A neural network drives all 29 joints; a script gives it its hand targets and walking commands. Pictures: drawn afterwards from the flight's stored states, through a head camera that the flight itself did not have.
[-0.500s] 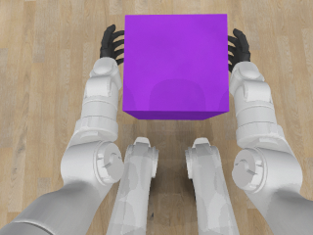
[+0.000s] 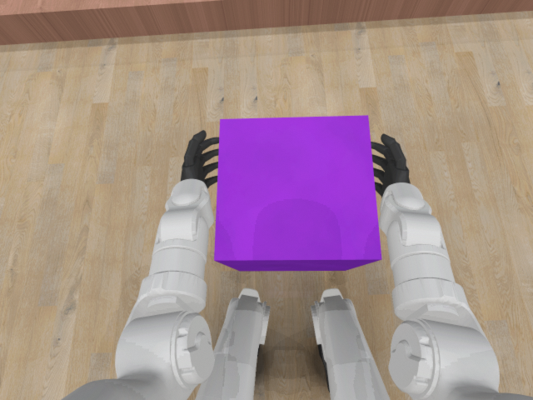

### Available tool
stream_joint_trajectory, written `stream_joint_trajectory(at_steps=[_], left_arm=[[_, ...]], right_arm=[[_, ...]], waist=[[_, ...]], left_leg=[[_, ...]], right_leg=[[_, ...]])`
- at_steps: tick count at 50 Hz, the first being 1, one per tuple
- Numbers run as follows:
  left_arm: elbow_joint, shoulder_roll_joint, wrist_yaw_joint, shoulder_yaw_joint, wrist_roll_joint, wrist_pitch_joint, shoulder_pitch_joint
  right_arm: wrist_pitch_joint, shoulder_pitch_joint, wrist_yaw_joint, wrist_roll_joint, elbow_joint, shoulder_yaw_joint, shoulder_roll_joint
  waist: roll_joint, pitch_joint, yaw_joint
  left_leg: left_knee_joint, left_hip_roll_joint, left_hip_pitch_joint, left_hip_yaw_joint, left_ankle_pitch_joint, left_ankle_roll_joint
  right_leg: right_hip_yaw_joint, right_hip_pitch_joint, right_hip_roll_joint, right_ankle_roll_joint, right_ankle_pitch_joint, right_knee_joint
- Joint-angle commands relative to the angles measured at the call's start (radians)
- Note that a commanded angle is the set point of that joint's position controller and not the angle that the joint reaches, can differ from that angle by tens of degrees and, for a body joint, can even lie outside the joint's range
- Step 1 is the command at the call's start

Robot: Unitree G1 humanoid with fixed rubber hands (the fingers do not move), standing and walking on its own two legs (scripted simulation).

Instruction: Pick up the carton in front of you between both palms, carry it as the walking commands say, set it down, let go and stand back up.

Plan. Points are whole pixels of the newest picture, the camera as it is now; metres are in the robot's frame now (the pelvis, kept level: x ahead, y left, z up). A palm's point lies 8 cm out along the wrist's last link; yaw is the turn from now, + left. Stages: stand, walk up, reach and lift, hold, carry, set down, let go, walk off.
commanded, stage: reach and lift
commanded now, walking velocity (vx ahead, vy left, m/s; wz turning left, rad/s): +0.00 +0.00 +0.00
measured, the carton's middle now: (292, 207) +0.41 -0.01 -0.11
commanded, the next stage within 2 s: hold in 1.82 s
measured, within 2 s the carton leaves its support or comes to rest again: neither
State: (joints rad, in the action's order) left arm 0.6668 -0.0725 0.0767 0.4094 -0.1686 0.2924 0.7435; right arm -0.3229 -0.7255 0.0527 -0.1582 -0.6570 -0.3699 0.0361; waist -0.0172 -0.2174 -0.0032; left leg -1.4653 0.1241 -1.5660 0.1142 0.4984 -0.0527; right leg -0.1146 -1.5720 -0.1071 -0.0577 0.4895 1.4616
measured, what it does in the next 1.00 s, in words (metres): rises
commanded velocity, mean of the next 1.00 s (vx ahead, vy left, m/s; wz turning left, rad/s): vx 0.00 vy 0.00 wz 0.00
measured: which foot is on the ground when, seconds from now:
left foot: down 0.00-1.00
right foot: down 0.00-1.00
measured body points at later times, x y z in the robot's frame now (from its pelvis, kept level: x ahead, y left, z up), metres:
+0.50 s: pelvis +0.06 +0.00 +0.14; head +0.13 -0.01 +0.59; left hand +0.39 +0.15 +0.11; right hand +0.39 -0.15 +0.10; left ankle +0.08 +0.13 -0.56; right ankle +0.08 -0.13 -0.56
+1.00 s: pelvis +0.06 -0.01 +0.18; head +0.03 -0.01 +0.63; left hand +0.37 +0.16 +0.20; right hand +0.37 -0.15 +0.21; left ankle +0.08 +0.13 -0.56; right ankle +0.08 -0.13 -0.56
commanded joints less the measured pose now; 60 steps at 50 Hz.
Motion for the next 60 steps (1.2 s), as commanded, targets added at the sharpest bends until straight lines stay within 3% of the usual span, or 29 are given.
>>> stream_joint_trajectory(at_steps=[1, 2, 4, 6, 7, 8, 9, 11, 13, 14, 15, 16, 17, 25, 26, 27, 29, 35, 36, 40, 45, 50, 51, 55, 56, 57, 58, 59, 60], left_arm=[[0.076, -1.107, -0.245, -0.586, 0.119, -0.003, 0.441], [0.103, -1.149, -0.245, -0.586, 0.139, -0.012, 0.393], [-0.019, -1.133, -0.239, -0.654, 0.165, -0.034, 0.449], [0.067, -1.077, -0.241, -0.613, 0.111, -0.024, 0.335], [0.035, -1.067, -0.245, -0.594, 0.094, -0.027, 0.343], [0.015, -1.033, -0.246, -0.622, 0.101, -0.02, 0.38], [0.047, -1.075, -0.248, -0.595, 0.099, -0.012, 0.317], [0.101, -1.11, -0.24, -0.578, 0.092, 0.004, 0.239], [0.097, -1.04, -0.24, -0.557, 0.057, 0.013, 0.188], [0.062, -1.067, -0.243, -0.585, 0.068, 0.013, 0.22], [0.077, -1.077, -0.249, -0.563, 0.051, 0.015, 0.129], [0.066, -1.081, -0.255, -0.588, 0.07, 0.02, 0.093], [0.0, -1.103, -0.256, -0.623, 0.077, 0.004, 0.105], [-0.089, -1.074, -0.262, -0.73, 0.11, 0.047, -0.018], [-0.096, -1.06, -0.266, -0.71, 0.105, 0.049, -0.031], [-0.153, -1.075, -0.272, -0.755, 0.123, 0.061, -0.061], [-0.194, -1.028, -0.273, -0.77, 0.126, 0.1, -0.094], [-0.251, -0.963, -0.293, -0.724, 0.095, 0.215, -0.115], [-0.232, -0.97, -0.298, -0.698, 0.076, 0.236, -0.168], [-0.181, -1.001, -0.316, -0.626, 0.077, 0.274, -0.072], [-0.29, -1.013, -0.334, -0.693, 0.13, 0.292, 0.006], [-0.151, -0.99, -0.345, -0.597, 0.066, 0.31, 0.083], [-0.172, -0.986, -0.346, -0.587, 0.056, 0.302, 0.139], [-0.186, -1.034, -0.349, -0.603, 0.063, 0.28, 0.167], [-0.225, -1.065, -0.347, -0.631, 0.093, 0.271, 0.153], [-0.203, -1.082, -0.346, -0.652, 0.113, 0.27, 0.152], [-0.156, -1.099, -0.341, -0.638, 0.108, 0.273, 0.131], [-0.262, -1.058, -0.331, -0.658, 0.1, 0.268, 0.179], [-0.177, -1.074, -0.327, -0.637, 0.081, 0.297, 0.091]], right_arm=[[0.042, -0.544, -0.218, 0.119, -0.002, 0.565, 1.073], [0.065, -0.556, -0.216, 0.125, 0.152, 0.617, 1.057], [0.076, -0.476, -0.214, 0.132, 0.089, 0.616, 1.102], [0.061, -0.395, -0.207, 0.126, 0.001, 0.599, 1.08], [0.053, -0.342, -0.209, 0.076, -0.021, 0.557, 1.077], [0.054, -0.357, -0.214, 0.083, -0.003, 0.562, 1.062], [0.057, -0.368, -0.214, 0.107, 0.046, 0.607, 1.067], [0.046, -0.323, -0.218, 0.088, 0.038, 0.593, 1.059], [0.035, -0.312, -0.226, 0.088, 0.01, 0.582, 1.068], [0.031, -0.27, -0.228, 0.076, 0.011, 0.545, 1.061], [0.03, -0.285, -0.232, 0.083, 0.073, 0.579, 1.055], [0.03, -0.215, -0.237, 0.09, 0.114, 0.617, 1.07], [0.031, -0.231, -0.237, 0.097, 0.092, 0.617, 1.116], [0.004, -0.008, -0.226, 0.075, 0.145, 0.677, 1.067], [0.001, -0.078, -0.228, 0.112, 0.205, 0.707, 1.084], [-0.015, -0.099, -0.228, 0.119, 0.275, 0.736, 1.086], [-0.061, -0.023, -0.229, 0.141, 0.274, 0.751, 1.065], [-0.182, 0.066, -0.245, 0.122, 0.275, 0.694, 1.032], [-0.206, 0.072, -0.246, 0.135, 0.277, 0.718, 1.055], [-0.246, -0.105, -0.265, 0.115, 0.313, 0.632, 1.042], [-0.281, -0.024, -0.27, 0.11, 0.305, 0.667, 1.106], [-0.283, -0.132, -0.277, 0.048, 0.194, 0.543, 1.043], [-0.278, -0.108, -0.288, 0.042, 0.154, 0.519, 1.049], [-0.25, -0.185, -0.295, 0.059, 0.232, 0.571, 1.062], [-0.245, -0.224, -0.3, 0.094, 0.289, 0.641, 1.107], [-0.24, -0.232, -0.291, 0.1, 0.341, 0.651, 1.092], [-0.254, -0.218, -0.288, 0.101, 0.291, 0.647, 1.071], [-0.256, -0.205, -0.297, 0.095, 0.242, 0.629, 1.072], [-0.252, -0.183, -0.298, 0.099, 0.252, 0.61, 1.058]], waist=[[0.016, -0.681, -0.026], [0.044, -0.721, 0.046], [0.027, -0.752, 0.056], [-0.001, -0.646, -0.003], [0.044, -0.564, 0.032], [-0.007, -0.537, 0.057], [0.01, -0.578, 0.009], [0.004, -0.497, 0.008], [0.017, -0.442, -0.025], [0.003, -0.418, 0.019], [-0.003, -0.443, -0.03], [0.016, -0.488, -0.006], [0.031, -0.459, -0.041], [-0.011, -0.316, 0.056], [0.029, -0.338, -0.016], [0.074, -0.341, 0.023], [0.037, -0.361, 0.002], [0.028, -0.093, 0.022], [-0.005, -0.08, -0.01], [0.02, 0.056, -0.009], [0.053, 0.024, 0.01], [0.007, 0.108, 0.019], [-0.044, 0.101, 0.029], [-0.024, -0.022, 0.037], [0.035, -0.064, -0.022], [0.024, -0.107, 0.033], [-0.035, -0.111, 0.021], [-0.001, -0.092, -0.012], [-0.012, -0.073, 0.013]], left_leg=[[0.302, 0.058, 0.505, -0.111, -0.176, 0.019], [0.308, 0.052, 0.563, -0.094, -0.2, 0.026], [0.318, 0.048, 0.62, -0.08, -0.281, 0.014], [0.384, 0.046, 0.638, -0.084, -0.25, 0.023], [0.407, 0.043, 0.608, -0.083, -0.195, 0.022], [0.438, 0.038, 0.641, -0.075, -0.201, 0.02], [0.444, 0.039, 0.669, -0.082, -0.206, 0.025], [0.513, 0.027, 0.727, -0.07, -0.16, 0.031], [0.56, 0.017, 0.777, -0.067, -0.22, 0.036], [0.575, 0.017, 0.786, -0.064, -0.217, 0.034], [0.618, 0.02, 0.819, -0.061, -0.29, 0.031], [0.634, 0.019, 0.902, -0.047, -0.34, 0.036], [0.668, 0.011, 0.942, -0.023, -0.389, 0.05], [0.817, -0.019, 1.164, -0.007, -0.545, 0.02], [0.831, -0.017, 1.153, -0.014, -0.544, 0.034], [0.878, -0.017, 1.187, -0.01, -0.598, 0.026], [0.912, -0.028, 1.335, 0.006, -0.669, 0.029], [1.04, -0.034, 1.34, -0.009, -0.55, 0.033], [1.058, -0.019, 1.336, -0.023, -0.518, 0.033], [1.089, -0.034, 1.316, -0.022, -0.271, 0.056], [1.093, -0.039, 1.401, -0.025, -0.339, 0.051], [1.12, -0.046, 1.322, -0.03, -0.164, 0.048], [1.108, -0.048, 1.346, -0.046, -0.168, 0.042], [1.09, -0.051, 1.394, -0.045, -0.264, 0.042], [1.081, -0.042, 1.414, -0.037, -0.336, 0.04], [1.066, -0.041, 1.425, -0.032, -0.347, 0.047], [1.071, -0.045, 1.454, -0.028, -0.35, 0.041], [1.082, -0.055, 1.421, -0.027, -0.371, 0.035], [1.084, -0.035, 1.437, -0.029, -0.404, 0.032]], right_leg=[[0.113, 0.621, -0.057, 0.036, -0.213, -0.275], [0.134, 0.617, -0.053, 0.028, -0.217, -0.284], [0.116, 0.66, -0.056, 0.038, -0.299, -0.312], [0.093, 0.688, -0.052, 0.034, -0.269, -0.36], [0.082, 0.743, -0.045, 0.04, -0.235, -0.419], [0.092, 0.712, -0.045, 0.043, -0.248, -0.409], [0.078, 0.772, -0.041, 0.045, -0.238, -0.434], [0.083, 0.807, -0.036, 0.047, -0.188, -0.482], [0.082, 0.818, -0.028, 0.036, -0.214, -0.526], [0.071, 0.914, -0.03, 0.054, -0.254, -0.567], [0.067, 0.948, -0.025, 0.035, -0.323, -0.575], [0.061, 0.995, -0.025, 0.035, -0.348, -0.611], [0.061, 0.987, -0.028, 0.045, -0.385, -0.611], [0.024, 1.201, -0.001, 0.067, -0.539, -0.806], [0.016, 1.292, 0.002, 0.058, -0.572, -0.815], [0.03, 1.347, -0.01, 0.039, -0.631, -0.848], [0.032, 1.377, -0.002, 0.034, -0.635, -0.901], [0.019, 1.487, 0.022, 0.036, -0.571, -1.029], [0.009, 1.505, 0.033, 0.034, -0.573, -1.06], [0.02, 1.494, 0.042, 0.048, -0.315, -1.078], [0.037, 1.479, 0.023, 0.038, -0.383, -1.086], [0.039, 1.493, 0.026, 0.057, -0.202, -1.1], [0.042, 1.457, 0.035, 0.068, -0.196, -1.101], [0.051, 1.477, 0.021, 0.061, -0.298, -1.076], [0.061, 1.518, 0.008, 0.046, -0.358, -1.055], [0.049, 1.54, 0.015, 0.045, -0.372, -1.061], [0.042, 1.513, 0.014, 0.053, -0.359, -1.058], [0.052, 1.52, 0.011, 0.058, -0.371, -1.063], [0.048, 1.513, 0.008, 0.052, -0.392, -1.075]])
